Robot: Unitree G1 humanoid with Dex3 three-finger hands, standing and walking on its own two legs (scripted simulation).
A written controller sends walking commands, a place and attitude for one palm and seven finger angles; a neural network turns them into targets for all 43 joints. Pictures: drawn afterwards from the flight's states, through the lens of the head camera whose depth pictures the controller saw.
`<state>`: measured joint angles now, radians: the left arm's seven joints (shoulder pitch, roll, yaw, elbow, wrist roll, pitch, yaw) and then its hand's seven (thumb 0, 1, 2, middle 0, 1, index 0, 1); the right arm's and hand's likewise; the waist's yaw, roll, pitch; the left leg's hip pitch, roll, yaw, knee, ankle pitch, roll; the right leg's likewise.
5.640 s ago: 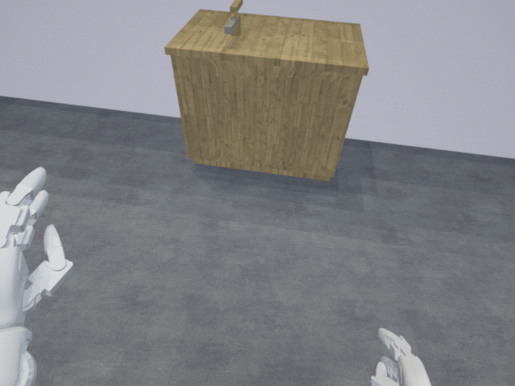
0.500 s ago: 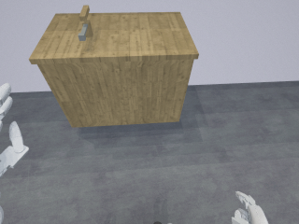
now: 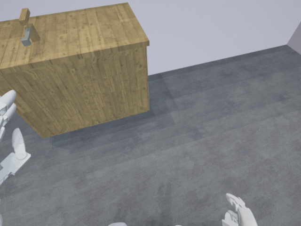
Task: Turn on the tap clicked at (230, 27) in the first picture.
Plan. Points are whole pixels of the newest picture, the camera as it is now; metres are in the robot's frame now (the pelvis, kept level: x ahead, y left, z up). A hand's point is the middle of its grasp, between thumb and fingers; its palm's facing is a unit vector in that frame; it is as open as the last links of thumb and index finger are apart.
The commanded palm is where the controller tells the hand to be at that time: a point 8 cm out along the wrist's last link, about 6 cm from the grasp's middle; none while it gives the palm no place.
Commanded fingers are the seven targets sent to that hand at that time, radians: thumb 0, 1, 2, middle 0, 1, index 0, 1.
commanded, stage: take the last steps up to it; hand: left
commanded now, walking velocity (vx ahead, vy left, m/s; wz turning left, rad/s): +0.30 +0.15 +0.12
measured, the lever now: (26, 41) +0.86 +0.60 +0.02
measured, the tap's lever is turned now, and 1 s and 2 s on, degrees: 0 0 0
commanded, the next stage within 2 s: none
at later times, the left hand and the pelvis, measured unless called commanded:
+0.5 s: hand (22, 160) +0.21 +0.23 +0.17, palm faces +0.42 -0.79 -0.45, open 7.4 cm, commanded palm +0.15 +0.28 +0.18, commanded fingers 0.00 0.90 0.90 -0.20 -0.30 -0.20 -0.30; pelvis +0.01 -0.01 +0.00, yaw +4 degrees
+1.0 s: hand (16, 111) +0.31 +0.28 +0.18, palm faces +0.40 -0.76 -0.52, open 7.4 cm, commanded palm +0.25 +0.34 +0.18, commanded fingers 0.00 0.90 0.90 -0.20 -0.30 -0.20 -0.30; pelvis +0.11 +0.05 -0.01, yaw +3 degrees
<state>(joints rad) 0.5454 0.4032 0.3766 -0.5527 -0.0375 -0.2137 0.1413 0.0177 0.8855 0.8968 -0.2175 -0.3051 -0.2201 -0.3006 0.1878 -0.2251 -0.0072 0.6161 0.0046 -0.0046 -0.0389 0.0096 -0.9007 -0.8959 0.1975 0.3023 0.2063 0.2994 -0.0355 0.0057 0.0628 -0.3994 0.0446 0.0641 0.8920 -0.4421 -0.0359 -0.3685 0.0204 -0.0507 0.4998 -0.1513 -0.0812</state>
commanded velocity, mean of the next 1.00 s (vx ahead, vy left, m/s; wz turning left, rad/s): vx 0.30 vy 0.15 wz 0.03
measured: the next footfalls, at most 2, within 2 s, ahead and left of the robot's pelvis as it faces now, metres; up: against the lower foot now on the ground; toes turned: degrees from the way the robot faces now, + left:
left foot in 0.12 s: +0.02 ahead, +0.13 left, +0.00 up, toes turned +7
left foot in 0.72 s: +0.10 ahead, +0.18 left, +0.00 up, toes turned +13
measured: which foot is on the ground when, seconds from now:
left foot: up 0.00-0.10, down 0.12-0.32, up 0.34-0.70, down 0.72-1.00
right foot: down 0.00-0.72, up 0.74-0.96, down 0.98-1.00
